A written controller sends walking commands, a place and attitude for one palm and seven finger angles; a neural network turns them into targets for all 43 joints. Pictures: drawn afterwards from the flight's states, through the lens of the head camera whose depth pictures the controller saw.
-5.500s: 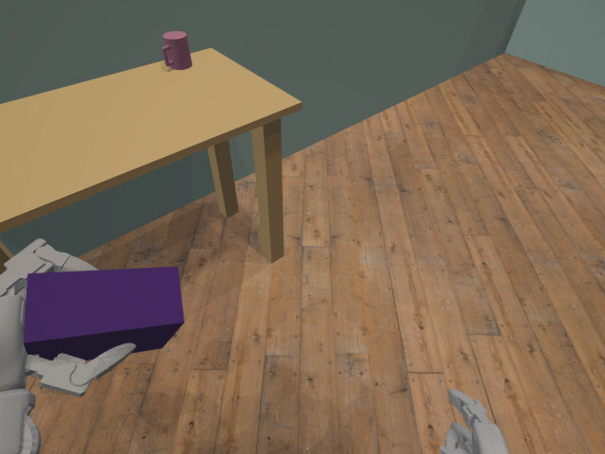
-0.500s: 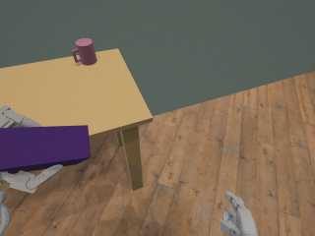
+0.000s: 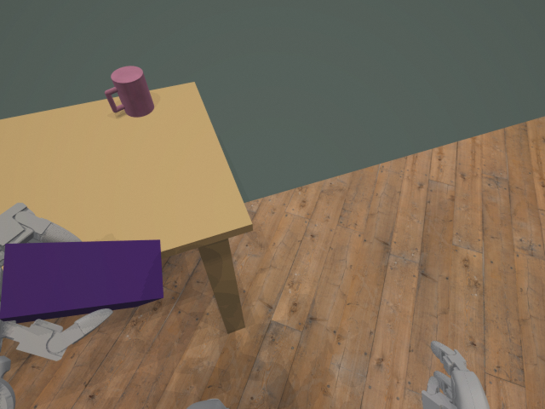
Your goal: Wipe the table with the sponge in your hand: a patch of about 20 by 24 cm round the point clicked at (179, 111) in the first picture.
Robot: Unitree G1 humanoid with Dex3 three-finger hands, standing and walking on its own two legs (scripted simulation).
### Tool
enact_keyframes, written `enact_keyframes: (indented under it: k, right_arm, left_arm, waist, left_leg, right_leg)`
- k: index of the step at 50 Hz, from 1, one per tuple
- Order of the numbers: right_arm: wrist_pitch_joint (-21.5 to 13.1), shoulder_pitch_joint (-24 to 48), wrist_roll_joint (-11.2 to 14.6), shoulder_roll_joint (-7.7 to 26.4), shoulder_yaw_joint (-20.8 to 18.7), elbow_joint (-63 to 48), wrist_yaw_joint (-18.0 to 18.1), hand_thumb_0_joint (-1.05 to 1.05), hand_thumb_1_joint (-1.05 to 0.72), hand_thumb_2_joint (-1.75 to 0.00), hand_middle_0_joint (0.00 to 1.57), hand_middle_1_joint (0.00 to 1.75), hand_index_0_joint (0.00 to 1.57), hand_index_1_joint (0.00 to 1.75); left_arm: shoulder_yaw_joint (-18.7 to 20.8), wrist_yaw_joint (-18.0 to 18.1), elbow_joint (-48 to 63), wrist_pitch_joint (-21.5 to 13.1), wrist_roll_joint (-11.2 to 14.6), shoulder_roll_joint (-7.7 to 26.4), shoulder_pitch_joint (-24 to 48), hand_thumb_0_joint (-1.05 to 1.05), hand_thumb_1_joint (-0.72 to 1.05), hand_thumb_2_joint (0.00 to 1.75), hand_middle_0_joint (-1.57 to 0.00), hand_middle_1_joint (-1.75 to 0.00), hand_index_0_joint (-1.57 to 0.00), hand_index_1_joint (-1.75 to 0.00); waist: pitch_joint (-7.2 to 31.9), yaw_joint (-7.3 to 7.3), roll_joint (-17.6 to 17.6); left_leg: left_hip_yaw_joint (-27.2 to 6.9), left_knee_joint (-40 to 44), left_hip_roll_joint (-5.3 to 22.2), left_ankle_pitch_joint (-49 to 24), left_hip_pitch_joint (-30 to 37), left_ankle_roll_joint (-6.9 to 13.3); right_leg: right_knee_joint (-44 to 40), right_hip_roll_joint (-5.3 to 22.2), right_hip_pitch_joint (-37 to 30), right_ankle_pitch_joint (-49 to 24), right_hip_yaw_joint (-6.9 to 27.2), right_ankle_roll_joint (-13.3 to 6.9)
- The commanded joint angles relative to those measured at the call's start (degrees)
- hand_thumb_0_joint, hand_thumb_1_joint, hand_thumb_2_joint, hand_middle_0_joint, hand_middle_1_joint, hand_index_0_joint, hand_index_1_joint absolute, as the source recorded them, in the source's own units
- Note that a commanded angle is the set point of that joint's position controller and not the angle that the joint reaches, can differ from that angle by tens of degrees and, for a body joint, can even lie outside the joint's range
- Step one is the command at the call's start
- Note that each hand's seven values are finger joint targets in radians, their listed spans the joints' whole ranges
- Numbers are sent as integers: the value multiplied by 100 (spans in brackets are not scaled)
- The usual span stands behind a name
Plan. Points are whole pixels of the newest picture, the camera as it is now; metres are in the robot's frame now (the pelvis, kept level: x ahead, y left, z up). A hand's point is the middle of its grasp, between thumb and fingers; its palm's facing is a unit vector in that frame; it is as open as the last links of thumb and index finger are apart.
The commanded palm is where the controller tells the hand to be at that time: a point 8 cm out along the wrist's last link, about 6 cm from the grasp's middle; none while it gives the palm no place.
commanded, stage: come to a stop and stand still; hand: left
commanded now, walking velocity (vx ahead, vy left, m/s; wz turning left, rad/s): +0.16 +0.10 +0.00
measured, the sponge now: (106, 280) +0.23 +0.19 +0.15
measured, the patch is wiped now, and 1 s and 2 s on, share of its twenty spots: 0.00 0.00 0.00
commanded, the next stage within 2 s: look again from close up in 1.78 s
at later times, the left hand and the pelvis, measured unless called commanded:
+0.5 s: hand (80, 261) +0.24 +0.22 +0.16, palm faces +0.39 -0.81 -0.43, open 10.0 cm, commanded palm +0.19 +0.26 +0.17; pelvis +0.03 -0.02 -0.01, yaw +0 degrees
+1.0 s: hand (41, 289) +0.21 +0.25 +0.15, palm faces +0.27 -0.88 -0.39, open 10.0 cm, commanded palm +0.16 +0.29 +0.17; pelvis -0.02 +0.02 +0.00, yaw -3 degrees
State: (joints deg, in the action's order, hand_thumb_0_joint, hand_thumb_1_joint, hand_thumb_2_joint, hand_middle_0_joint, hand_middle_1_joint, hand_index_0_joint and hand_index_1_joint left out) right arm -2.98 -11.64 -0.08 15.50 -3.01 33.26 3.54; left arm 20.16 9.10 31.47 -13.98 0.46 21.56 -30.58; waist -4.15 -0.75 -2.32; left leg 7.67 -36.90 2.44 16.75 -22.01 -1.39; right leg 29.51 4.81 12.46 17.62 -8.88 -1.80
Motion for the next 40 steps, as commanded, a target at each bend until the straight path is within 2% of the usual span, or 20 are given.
enact_keyframes:
  k: [1, 2, 3, 4, 5, 7, 10, 15, 17, 19, 20, 24, 28, 30, 32, 33, 34, 35, 38, 40]
  right_arm:
    - [-247, 250, 1, 223, -85, -826, 72, 0, -90, -90, 20, 30, 20, 30]
    - [-261, 270, 20, 347, -130, -864, 94, 0, -90, -90, 20, 30, 20, 30]
    - [-275, 263, 55, 423, -145, -903, 74, 0, -90, -90, 20, 30, 20, 30]
    - [-317, 265, 26, 323, -78, -843, 81, 0, -90, -90, 20, 30, 20, 30]
    - [-353, 324, -22, 283, -51, -802, 99, 0, -90, -90, 20, 30, 20, 30]
    - [-400, 315, 10, 310, -42, -702, 21, 0, -90, -90, 20, 30, 20, 30]
    - [-480, 354, 8, 280, 56, -749, -39, 0, -90, -90, 20, 30, 20, 30]
    - [-538, 351, -9, 237, 193, -735, 19, 0, -90, -90, 20, 30, 20, 30]
    - [-464, 356, 12, 143, 229, -736, 43, 0, -90, -90, 20, 30, 20, 30]
    - [-426, 288, 51, 56, 188, -707, 14, 0, -90, -90, 20, 30, 20, 30]
    - [-391, 352, 58, 64, 187, -707, -12, 0, -90, -90, 20, 30, 20, 30]
    - [-305, 643, -3, -97, 360, -696, 61, 0, -90, -90, 20, 30, 20, 30]
    - [-215, 454, -30, 61, 232, -768, 121, 0, -90, -90, 20, 30, 20, 30]
    - [-201, 467, 24, 272, 105, -864, 140, 0, -90, -90, 20, 30, 20, 30]
    - [-187, 553, -12, 266, 200, -878, 150, 0, -90, -90, 20, 30, 20, 30]
    - [-678, -632, -273, 500, -167, -564, 104, 0, -90, -90, 20, 30, 20, 30]
    - [-666, -120, -26, -157, 114, -449, -39, 0, -90, -90, 20, 30, 20, 30]
    - [-764, 44, 151, 156, 4, -878, -147, 0, -90, -90, 20, 30, 20, 30]
    - [-874, 115, 150, 219, 95, -816, -336, 0, -90, -90, 20, 30, 20, 30]
    - [-918, 258, 143, 313, 40, -822, -373, 0, -90, -90, 20, 30, 20, 30]
  left_arm:
    - [816, 226, 1261, -309, 120, 964, 526, 0, 10, 130, -120, -160, -120, -160]
    - [797, 221, 1349, -339, 129, 971, 650, 0, 10, 130, -120, -160, -120, -160]
    - [789, 216, 1319, -372, 136, 962, 673, 0, 10, 130, -120, -160, -120, -160]
    - [813, 178, 937, -393, 106, 1008, 508, 0, 10, 130, -120, -160, -120, -160]
    - [832, 130, 987, -384, 95, 1158, 594, 0, 10, 130, -120, -160, -120, -160]
    - [626, 83, 1179, -316, 85, 944, 721, 0, 10, 130, -120, -160, -120, -160]
    - [525, 51, 1494, -168, 132, 828, 570, 0, 10, 130, -120, -160, -120, -160]
    - [659, 100, 1205, -18, 149, 892, 629, 0, 10, 130, -120, -160, -120, -160]
    - [737, 115, 883, -10, 139, 964, 693, 0, 10, 130, -120, -160, -120, -160]
    - [619, 65, 609, 114, 244, 843, 663, 0, 10, 130, -120, -160, -120, -160]
    - [651, 73, 708, 137, 254, 896, 749, 0, 10, 130, -120, -160, -120, -160]
    - [758, 134, 805, 72, 154, 924, 464, 0, 10, 130, -120, -160, -120, -160]
    - [739, 153, 1087, 20, 174, 907, 339, 0, 10, 130, -120, -160, -120, -160]
    - [614, 146, 1292, 3, 178, 906, 405, 0, 10, 130, -120, -160, -120, -160]
    - [609, 123, 1064, -33, 174, 866, 229, 0, 10, 130, -120, -160, -120, -160]
    - [3862, 9, 1487, -517, -562, 5162, 5992, 0, 10, 130, -120, -160, -120, -160]
    - [1609, -273, -1364, -129, 7, 1950, 3186, 0, 10, 130, -120, -160, -120, -160]
    - [1169, -330, -959, -238, 76, 1375, 3083, 0, 10, 130, -120, -160, -120, -160]
    - [143, -290, -89, -490, 238, 596, 1895, 0, 10, 130, -120, -160, -120, -160]
    - [15, -285, 163, -426, 297, 525, 1238, 0, 10, 130, -120, -160, -120, -160]
  waist:
    - [1205, 37, 69]
    - [1268, 36, 802]
    - [1298, 89, 1752]
    - [1240, 82, 2019]
    - [1105, 119, 1900]
    - [914, 67, 1275]
    - [1067, 98, 1539]
    - [1056, 80, 1295]
    - [1092, 14, 554]
    - [1111, 6, -798]
    - [1155, 30, -976]
    - [1258, 116, -571]
    - [1430, 59, -125]
    - [1338, 110, 507]
    - [949, 137, 1443]
    - [21, 473, 67]
    - [1018, 208, -406]
    - [1260, 289, 137]
    - [1095, 323, 405]
    - [882, 341, 24]
  left_leg:
    - [68, 1287, 21, -780, 1284, 136]
    - [-653, 1480, 586, -1084, 1739, 450]
    - [-1913, 1552, 1535, -2192, 2222, 975]
    - [-2701, 1927, 2013, -2112, 2064, 1379]
    - [-2854, 1919, 2120, -1948, 1901, 1525]
    - [-2042, 1742, 1786, -2473, 1642, 1328]
    - [-994, 1623, 1327, -2857, 1320, 867]
    - [-730, 1368, 1247, -1990, 811, 477]
    - [-502, 817, 843, -1019, 361, 205]
    - [-218, -175, 18, 128, 365, -89]
    - [-409, -691, -90, 746, 153, -97]
    - [-534, -509, -114, 815, -110, -35]
    - [-438, 1128, -100, -632, 811, 3]
    - [-926, 1387, 591, -2057, 1227, 170]
    - [-1456, 1715, 1035, -1987, 729, 415]
    - [-681, 173, 634, -1166, -669, 475]
    - [-643, -329, -273, -436, 112, 177]
    - [-676, -207, -347, -48, 351, 135]
    - [-494, 620, -338, -102, 812, 169]
    - [-738, 1212, -168, -309, 1185, 234]
  right_leg:
    - [209, 977, -300, -1839, 814, -196]
    - [979, 565, 294, -1116, 613, 19]
    - [1833, -37, 1230, 948, 263, 275]
    - [2785, -226, 1673, 2011, 412, 281]
    - [3120, -87, 1825, 1891, 675, 279]
    - [2786, -33, 1748, 1234, 688, 346]
    - [1717, -236, 884, 617, 362, 396]
    - [-134, -330, -299, -263, 237, 400]
    - [-579, 121, -779, -1848, 853, 226]
    - [-887, 1016, -313, -2803, 2067, -294]
    - [-966, 1268, -373, -3184, 2283, -533]
    - [-580, 1113, -1033, -4151, 1510, -539]
    - [-335, 709, -961, -3203, 1188, -210]
    - [-209, 325, -511, -1881, 1017, 51]
    - [-82, -81, -267, -812, 772, 227]
    - [-1001, 315, -94, -1348, 1586, 354]
    - [-1012, 764, -211, -2090, 2163, -405]
    - [-930, 1010, -504, -2916, 2769, -452]
    - [-1217, 756, -551, -1483, 1833, -116]
    - [-1307, 434, -91, 113, 1563, -50]
